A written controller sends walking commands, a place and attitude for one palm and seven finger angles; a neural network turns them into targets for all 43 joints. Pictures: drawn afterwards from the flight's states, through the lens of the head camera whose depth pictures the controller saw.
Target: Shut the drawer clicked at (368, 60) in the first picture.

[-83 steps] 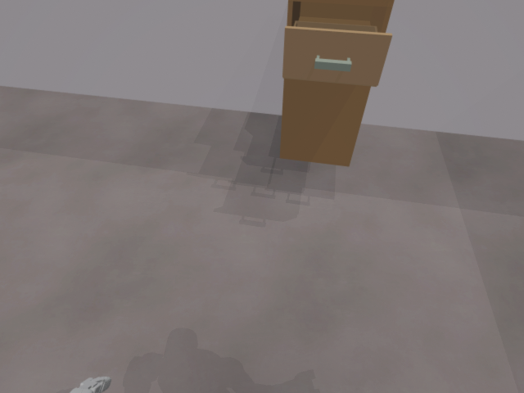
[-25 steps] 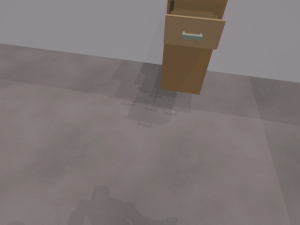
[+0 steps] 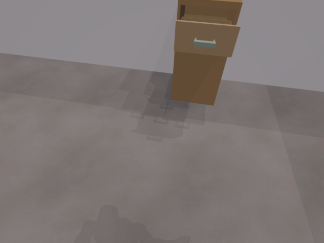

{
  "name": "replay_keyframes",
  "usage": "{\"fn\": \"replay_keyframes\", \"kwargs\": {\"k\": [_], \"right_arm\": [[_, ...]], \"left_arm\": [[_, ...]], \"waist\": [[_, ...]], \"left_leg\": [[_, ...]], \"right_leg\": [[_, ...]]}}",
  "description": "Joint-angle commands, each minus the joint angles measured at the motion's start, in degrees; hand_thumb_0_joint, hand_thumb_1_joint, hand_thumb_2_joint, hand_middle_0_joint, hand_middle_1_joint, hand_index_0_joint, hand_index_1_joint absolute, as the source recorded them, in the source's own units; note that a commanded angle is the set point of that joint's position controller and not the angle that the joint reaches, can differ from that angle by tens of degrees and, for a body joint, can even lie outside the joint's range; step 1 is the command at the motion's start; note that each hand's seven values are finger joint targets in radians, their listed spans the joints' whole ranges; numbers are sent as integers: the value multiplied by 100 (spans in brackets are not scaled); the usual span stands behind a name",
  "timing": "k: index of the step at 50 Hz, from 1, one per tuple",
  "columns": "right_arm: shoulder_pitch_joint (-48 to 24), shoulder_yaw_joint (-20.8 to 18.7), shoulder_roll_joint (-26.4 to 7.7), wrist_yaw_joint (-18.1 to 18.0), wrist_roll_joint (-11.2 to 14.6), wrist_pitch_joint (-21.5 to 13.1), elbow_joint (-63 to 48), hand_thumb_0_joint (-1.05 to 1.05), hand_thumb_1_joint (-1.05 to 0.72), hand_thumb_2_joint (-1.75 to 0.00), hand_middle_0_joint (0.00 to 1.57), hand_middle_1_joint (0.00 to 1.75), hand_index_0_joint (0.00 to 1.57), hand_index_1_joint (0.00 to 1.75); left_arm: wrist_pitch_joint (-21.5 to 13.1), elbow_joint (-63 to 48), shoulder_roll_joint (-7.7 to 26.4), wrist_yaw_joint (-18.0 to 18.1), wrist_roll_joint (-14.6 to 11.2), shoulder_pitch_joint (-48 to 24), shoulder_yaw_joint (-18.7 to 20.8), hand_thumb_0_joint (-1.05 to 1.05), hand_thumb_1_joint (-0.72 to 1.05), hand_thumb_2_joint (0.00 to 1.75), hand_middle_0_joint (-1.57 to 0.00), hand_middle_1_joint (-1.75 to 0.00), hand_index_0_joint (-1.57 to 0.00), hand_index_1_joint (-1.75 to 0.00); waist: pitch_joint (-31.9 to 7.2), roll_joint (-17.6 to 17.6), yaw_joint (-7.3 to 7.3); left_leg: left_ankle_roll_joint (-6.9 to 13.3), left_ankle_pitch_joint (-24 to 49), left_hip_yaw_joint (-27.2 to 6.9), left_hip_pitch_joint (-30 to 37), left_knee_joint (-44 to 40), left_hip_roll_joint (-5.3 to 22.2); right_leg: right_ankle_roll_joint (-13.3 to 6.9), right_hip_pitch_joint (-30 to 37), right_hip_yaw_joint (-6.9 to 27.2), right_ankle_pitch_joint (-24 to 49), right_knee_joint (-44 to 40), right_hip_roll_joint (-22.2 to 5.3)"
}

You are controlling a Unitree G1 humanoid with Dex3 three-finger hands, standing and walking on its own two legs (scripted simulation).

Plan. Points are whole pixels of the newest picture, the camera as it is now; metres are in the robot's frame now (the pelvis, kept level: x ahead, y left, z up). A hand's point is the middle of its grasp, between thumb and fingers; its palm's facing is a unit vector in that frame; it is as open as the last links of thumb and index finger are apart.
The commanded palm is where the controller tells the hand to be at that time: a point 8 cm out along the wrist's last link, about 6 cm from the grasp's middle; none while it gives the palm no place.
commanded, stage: walk to a spot facing it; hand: left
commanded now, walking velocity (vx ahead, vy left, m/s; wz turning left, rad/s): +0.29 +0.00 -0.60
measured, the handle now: (204, 42) +1.18 -0.16 -0.03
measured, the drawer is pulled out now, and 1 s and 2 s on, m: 0.29 0.29 0.29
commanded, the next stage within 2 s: none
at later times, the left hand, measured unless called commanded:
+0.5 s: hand out of the picture +0.08 +0.13 -0.16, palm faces -0.16 -0.97 -0.18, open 7.4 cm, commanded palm none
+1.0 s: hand (141, 141) +0.53 +0.13 -0.17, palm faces -0.44 -0.88 -0.18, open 7.4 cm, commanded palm none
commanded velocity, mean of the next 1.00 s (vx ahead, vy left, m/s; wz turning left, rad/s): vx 0.33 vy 0.00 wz -0.52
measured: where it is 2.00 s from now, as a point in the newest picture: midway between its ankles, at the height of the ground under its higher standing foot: (195, 185)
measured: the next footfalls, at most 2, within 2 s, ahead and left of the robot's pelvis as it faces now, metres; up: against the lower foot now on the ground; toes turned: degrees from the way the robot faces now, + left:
left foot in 0.72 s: +0.41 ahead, +0.04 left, +0.00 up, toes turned -14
right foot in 1.34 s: +0.52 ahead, -0.26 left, +0.00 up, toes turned -51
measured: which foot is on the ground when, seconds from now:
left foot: down 0.00-0.22, up 0.24-0.70, down 0.72-1.00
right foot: down 0.00-0.72, up 0.74-1.00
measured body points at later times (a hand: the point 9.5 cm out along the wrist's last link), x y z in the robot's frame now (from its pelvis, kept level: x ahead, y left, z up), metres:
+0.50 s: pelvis +0.12 -0.04 +0.00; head +0.15 -0.06 +0.45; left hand +0.09 +0.18 -0.14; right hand +0.16 -0.30 -0.15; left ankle +0.22 +0.09 -0.66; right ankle +0.03 -0.11 -0.74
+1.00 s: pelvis +0.35 -0.01 +0.00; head +0.38 +0.01 +0.45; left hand +0.55 +0.17 -0.15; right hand +0.24 -0.24 -0.13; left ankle +0.37 +0.05 -0.74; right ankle +0.31 -0.17 -0.63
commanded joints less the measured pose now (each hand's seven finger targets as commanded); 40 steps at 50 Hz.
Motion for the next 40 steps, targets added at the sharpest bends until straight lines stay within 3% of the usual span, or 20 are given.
{"fn": "replay_keyframes", "kwargs": {"k": [1,3,5,7,9,10,11,12,15,17,21,27,30,31,33,34,35,36,37,40], "right_arm": [[334,-264,-848,-63,-12,1,-387,0,-90,-90,20,30,20,30],[544,-380,-1024,-79,5,-32,-478,0,-90,-90,20,30,20,30],[657,-474,-1089,-93,24,-114,-553,0,-90,-90,20,30,20,30],[726,-495,-975,-96,14,-177,-581,0,-90,-90,20,30,20,30],[499,-477,-819,-98,-3,-178,-637,0,-90,-90,20,30,20,30],[363,-448,-599,-76,14,-177,-713,0,-90,-90,20,30,20,30],[143,-328,-43,-28,74,-199,-1041,0,-90,-90,20,30,20,30],[-381,-300,-184,-23,30,-239,-1313,0,-90,-90,20,30,20,30],[-407,-367,-98,-7,14,-294,-1187,0,-90,-90,20,30,20,30],[-174,-386,79,41,-11,-238,-1069,0,-90,-90,20,30,20,30],[-18,-428,207,87,7,-138,-1128,0,-90,-90,20,30,20,30],[-833,-398,371,149,33,-211,-1516,0,-90,-90,20,30,20,30],[-1057,-360,457,163,56,-271,-1640,0,-90,-90,20,30,20,30],[-947,-358,435,146,67,-300,-1630,0,-90,-90,20,30,20,30],[38,-422,261,49,53,-358,-1332,0,-90,-90,20,30,20,30],[956,-474,34,-29,29,-378,-1051,0,-90,-90,20,30,20,30],[1856,-614,-575,-105,-35,-402,-820,0,-90,-90,20,30,20,30],[2240,-703,-1065,-106,-70,-414,-729,0,-90,-90,20,30,20,30],[1981,-650,-929,-98,21,-344,-833,0,-90,-90,20,30,20,30],[1024,-399,116,-109,-12,-470,-948,0,-90,-90,20,30,20,30]], "left_arm": [[22,-462,607,-75,67,248,189,0,90,90,-20,-30,-20,-30],[-13,-631,487,-128,71,340,242,0,90,90,-20,-30,-20,-30],[-64,-799,251,-173,66,291,271,0,90,90,-20,-30,-20,-30],[-118,-933,153,-211,59,256,305,0,90,90,-20,-30,-20,-30],[-177,-750,16,-233,74,905,356,0,90,90,-20,-30,-20,-30],[-231,-533,188,-206,90,1619,426,0,90,90,-20,-30,-20,-30],[-327,-341,959,-90,141,2402,603,0,90,90,-20,-30,-20,-30],[-326,-277,1018,28,17,2768,582,0,90,90,-20,-30,-20,-30],[-386,-450,389,59,37,2098,447,0,90,90,-20,-30,-20,-30],[-443,-520,220,60,54,1885,410,0,90,90,-20,-30,-20,-30],[-533,-457,77,69,48,1937,391,0,90,90,-20,-30,-20,-30],[-551,-297,-29,150,96,2232,396,0,90,90,-20,-30,-20,-30],[-508,-325,-5,178,107,2134,408,0,90,90,-20,-30,-20,-30],[-499,-336,38,187,106,2077,423,0,90,90,-20,-30,-20,-30],[-507,-399,189,178,80,1804,488,0,90,90,-20,-30,-20,-30],[-513,-445,168,165,51,1698,515,0,90,90,-20,-30,-20,-30],[-509,-510,-84,112,-19,1848,525,0,90,90,-20,-30,-20,-30],[-505,-587,-434,28,-77,2169,472,0,90,90,-20,-30,-20,-30],[-498,-731,-306,39,-28,1743,442,0,90,90,-20,-30,-20,-30],[-367,-798,-377,-104,94,990,506,0,90,90,-20,-30,-20,-30]], "waist": [[566,276,-96],[662,618,-144],[617,990,-174],[522,898,-169],[317,692,175],[105,-77,494],[51,-2432,752],[139,-1859,835],[597,-286,412],[569,-32,183],[427,-433,14],[524,-649,255],[576,-775,294],[495,-863,239],[2,-841,-221],[-408,-683,-597],[-1238,247,-875],[-1680,1800,-712],[-1167,1178,-685],[312,476,-225]], "left_leg": [[304,-1967,-591,-183,-570,862],[591,-2367,-1079,-32,-833,1339],[964,-1686,-1311,268,-984,1922],[1033,-630,-989,456,-670,2025],[653,-63,-81,-212,402,1654],[319,-273,455,-1064,1762,1163],[-101,-1902,1106,-3057,3821,254],[-84,-2156,358,-3605,4444,254],[-88,-988,33,-3476,4588,690],[-184,-520,129,-3196,4349,683],[-312,212,166,-3293,4107,651],[-275,409,353,-3425,3003,570],[-156,297,510,-2617,1976,369],[-88,189,523,-2195,1677,292],[27,339,712,-730,969,-14],[115,633,533,532,663,96],[374,754,-619,2041,613,1216],[1017,946,-2873,2790,-63,2944],[1311,329,-3177,1930,-559,3122],[835,223,-1384,-110,-955,2308]], "right_leg": [[-208,-1126,623,-1566,-79,-199],[-159,-1575,276,-1428,778,87],[-67,-1914,-178,-1280,1730,36],[-54,-1975,-195,-1466,1768,-166],[-104,-688,-476,-893,943,-108],[-233,491,-68,-477,102,-176],[-758,1523,2789,-369,-957,-1807],[-1162,1487,3740,331,-1255,-2262],[-1388,785,2742,728,-999,-1810],[-1248,486,2142,981,-1074,-1521],[-1055,495,1558,1375,-1173,-1167],[-1023,952,1470,2292,-997,-1070],[-892,757,1380,2837,-840,-988],[-879,707,1419,3210,-679,-1017],[-738,474,1182,4075,260,-826],[-588,-34,1075,3741,1203,-621],[-379,-904,670,1960,2694,-129],[-161,-2273,124,-1852,4752,503],[-241,-2511,440,-1847,5470,93],[-121,-2596,221,-595,5547,-506]]}}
